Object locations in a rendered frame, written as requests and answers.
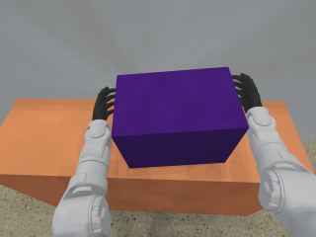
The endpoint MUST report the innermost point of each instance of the robot right upper arm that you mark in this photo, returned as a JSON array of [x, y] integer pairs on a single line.
[[291, 197]]

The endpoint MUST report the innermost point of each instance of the carton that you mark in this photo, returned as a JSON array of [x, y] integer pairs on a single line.
[[177, 118]]

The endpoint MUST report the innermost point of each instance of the pedestal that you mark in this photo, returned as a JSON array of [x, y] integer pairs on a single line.
[[41, 141]]

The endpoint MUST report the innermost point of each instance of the robot left upper arm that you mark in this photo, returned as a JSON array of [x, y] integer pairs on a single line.
[[86, 216]]

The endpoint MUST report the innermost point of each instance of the robot right forearm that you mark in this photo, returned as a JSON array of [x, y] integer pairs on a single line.
[[267, 147]]

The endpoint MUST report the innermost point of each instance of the right robot hand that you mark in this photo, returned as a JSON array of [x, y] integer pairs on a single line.
[[250, 97]]

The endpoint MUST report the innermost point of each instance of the left robot hand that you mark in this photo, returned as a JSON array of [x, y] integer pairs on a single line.
[[100, 110]]

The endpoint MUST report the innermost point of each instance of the robot left forearm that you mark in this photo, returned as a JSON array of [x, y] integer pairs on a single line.
[[93, 165]]

